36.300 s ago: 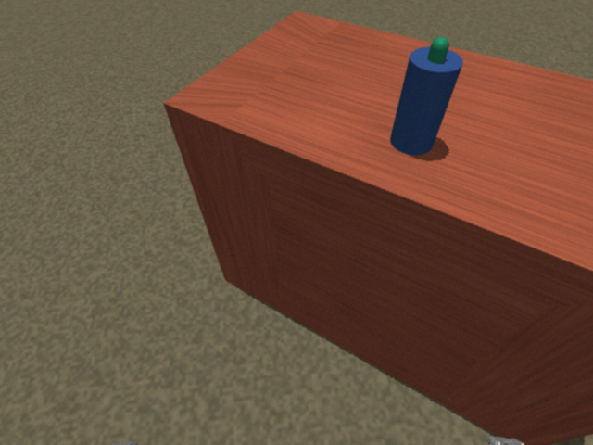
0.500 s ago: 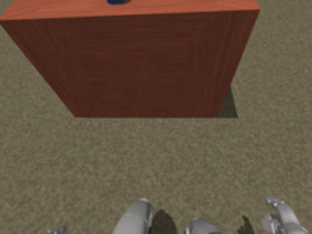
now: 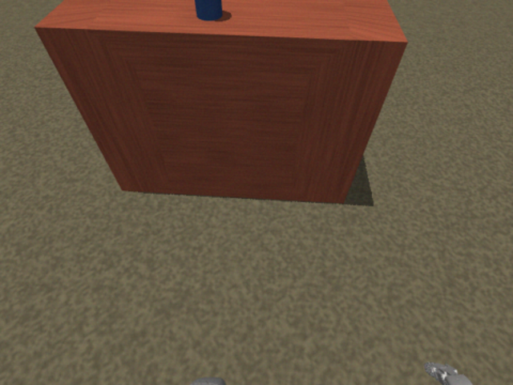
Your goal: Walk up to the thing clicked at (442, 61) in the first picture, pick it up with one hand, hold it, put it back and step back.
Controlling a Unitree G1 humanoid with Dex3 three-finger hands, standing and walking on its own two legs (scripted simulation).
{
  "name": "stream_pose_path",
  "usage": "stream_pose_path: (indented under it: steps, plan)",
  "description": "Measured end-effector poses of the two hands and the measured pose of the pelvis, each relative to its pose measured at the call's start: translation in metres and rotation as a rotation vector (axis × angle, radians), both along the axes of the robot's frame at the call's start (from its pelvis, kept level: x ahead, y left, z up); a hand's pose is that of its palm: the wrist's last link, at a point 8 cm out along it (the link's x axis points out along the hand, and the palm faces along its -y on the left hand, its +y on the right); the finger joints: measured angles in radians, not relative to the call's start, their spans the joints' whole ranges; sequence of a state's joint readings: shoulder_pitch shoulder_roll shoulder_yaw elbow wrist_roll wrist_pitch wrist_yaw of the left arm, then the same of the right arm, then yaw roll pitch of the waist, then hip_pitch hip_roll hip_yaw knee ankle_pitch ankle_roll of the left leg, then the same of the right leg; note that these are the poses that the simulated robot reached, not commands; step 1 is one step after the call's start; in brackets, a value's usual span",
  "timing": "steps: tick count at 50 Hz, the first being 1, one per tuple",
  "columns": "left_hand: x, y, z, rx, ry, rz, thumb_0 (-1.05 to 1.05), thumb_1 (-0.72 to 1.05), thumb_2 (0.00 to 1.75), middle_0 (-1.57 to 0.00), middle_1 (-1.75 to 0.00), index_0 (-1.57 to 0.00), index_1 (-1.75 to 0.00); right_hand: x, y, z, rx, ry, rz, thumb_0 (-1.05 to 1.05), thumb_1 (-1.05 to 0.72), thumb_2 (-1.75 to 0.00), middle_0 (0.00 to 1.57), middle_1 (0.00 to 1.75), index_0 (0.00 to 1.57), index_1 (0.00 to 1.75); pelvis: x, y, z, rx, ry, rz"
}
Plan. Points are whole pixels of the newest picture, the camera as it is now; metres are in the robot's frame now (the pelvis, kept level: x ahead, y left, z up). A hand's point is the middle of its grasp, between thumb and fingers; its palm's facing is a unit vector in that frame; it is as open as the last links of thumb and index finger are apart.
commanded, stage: step back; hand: left
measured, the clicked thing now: out of the picture +1.13 +0.19 +0.14
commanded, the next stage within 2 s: stand in 0.70 s
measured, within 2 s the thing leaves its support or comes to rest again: neither
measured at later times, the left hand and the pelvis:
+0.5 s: hand out of the picture +0.10 +0.29 -0.14, palm faces -0.01 -0.93 -0.38, open 7.4 cm; pelvis +0.02 +0.02 +0.00, yaw +0 degrees
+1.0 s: hand (115, 382) +0.13 +0.26 -0.14, palm faces -0.04 -0.94 -0.33, open 7.4 cm; pelvis +0.02 +0.02 +0.02, yaw +0 degrees
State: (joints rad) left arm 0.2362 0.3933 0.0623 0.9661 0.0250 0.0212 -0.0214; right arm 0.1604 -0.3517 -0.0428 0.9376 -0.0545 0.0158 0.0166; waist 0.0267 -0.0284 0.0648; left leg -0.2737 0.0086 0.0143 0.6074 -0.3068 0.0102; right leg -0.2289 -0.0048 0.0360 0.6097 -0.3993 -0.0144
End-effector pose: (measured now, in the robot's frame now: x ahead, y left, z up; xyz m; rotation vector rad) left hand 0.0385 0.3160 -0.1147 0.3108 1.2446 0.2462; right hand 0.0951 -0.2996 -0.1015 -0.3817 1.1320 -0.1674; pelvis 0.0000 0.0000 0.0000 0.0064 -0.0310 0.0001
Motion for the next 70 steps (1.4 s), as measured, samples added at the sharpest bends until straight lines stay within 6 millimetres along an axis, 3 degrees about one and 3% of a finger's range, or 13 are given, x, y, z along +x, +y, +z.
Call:
stream_pose_path:
  steps: [5, 11, 17, 23, 34, 40, 46, 54, 70]
  plan:
    - [-0.018, -0.013, 0.006, 0.003, -0.004, 0.005, 0.00, 0.90, 0.90, -0.21, -0.30, -0.21, -0.30, 0.002, -0.007, -0.002, 0.007, -0.009, -0.012, 0.01, -0.91, -0.89, 0.20, 0.30, 0.21, 0.30, -0.004, -0.002, 0.003, -0.030, -0.014, 0.003]
    - [-0.015, -0.001, 0.008, 0.007, -0.020, 0.014, 0.00, 0.90, 0.90, -0.21, -0.30, -0.21, -0.30, 0.003, -0.001, -0.004, 0.009, 0.004, 0.000, 0.01, -0.91, -0.89, 0.20, 0.30, 0.20, 0.30, 0.000, 0.009, 0.002, -0.019, -0.011, 0.030]
    - [0.011, 0.015, 0.004, 0.001, -0.022, -0.014, 0.00, 0.90, 0.90, -0.21, -0.30, -0.21, -0.30, -0.001, 0.020, -0.004, 0.025, 0.009, -0.026, 0.01, -0.91, -0.89, 0.20, 0.30, 0.20, 0.30, 0.007, 0.021, 0.003, -0.001, -0.010, 0.002]
    - [0.044, 0.016, 0.008, 0.013, -0.065, -0.047, 0.00, 0.90, 0.90, -0.21, -0.30, -0.20, -0.30, -0.003, 0.024, -0.007, 0.044, 0.033, -0.062, 0.01, -0.91, -0.89, 0.20, 0.30, 0.21, 0.30, 0.018, 0.019, 0.005, -0.026, -0.014, -0.004]
    - [0.088, 0.023, 0.009, 0.014, -0.095, -0.062, 0.00, 0.90, 0.90, -0.21, -0.30, -0.21, -0.30, 0.021, 0.033, -0.011, 0.043, 0.030, -0.073, 0.01, -0.91, -0.89, 0.20, 0.30, 0.21, 0.30, 0.039, 0.030, 0.003, -0.008, -0.005, -0.011]
    - [0.100, 0.012, 0.011, -0.003, -0.085, -0.074, 0.00, 0.90, 0.90, -0.21, -0.30, -0.20, -0.30, 0.029, 0.031, -0.005, 0.038, 0.028, -0.081, 0.01, -0.91, -0.89, 0.20, 0.30, 0.21, 0.30, 0.040, 0.026, 0.009, -0.011, -0.002, -0.012]
    - [0.095, -0.003, 0.013, -0.021, -0.067, -0.087, 0.00, 0.90, 0.90, -0.21, -0.30, -0.20, -0.30, 0.030, 0.024, 0.000, 0.034, 0.012, -0.082, 0.01, -0.91, -0.89, 0.20, 0.30, 0.21, 0.30, 0.031, 0.022, 0.014, -0.008, -0.010, -0.011]
    - [0.074, -0.014, 0.017, -0.037, -0.064, -0.084, 0.00, 0.90, 0.90, -0.21, -0.30, -0.21, -0.30, 0.017, 0.020, 0.006, 0.050, 0.005, -0.073, 0.01, -0.91, -0.89, 0.20, 0.30, 0.20, 0.30, 0.016, 0.015, 0.019, -0.009, -0.029, -0.008]
    - [0.007, -0.010, 0.017, -0.023, 0.022, -0.039, 0.00, 0.90, 0.90, -0.21, -0.30, -0.20, -0.30, -0.043, 0.012, -0.003, 0.060, 0.101, -0.081, 0.01, -0.91, -0.89, 0.20, 0.30, 0.20, 0.30, -0.011, 0.008, 0.021, -0.011, -0.024, 0.001]
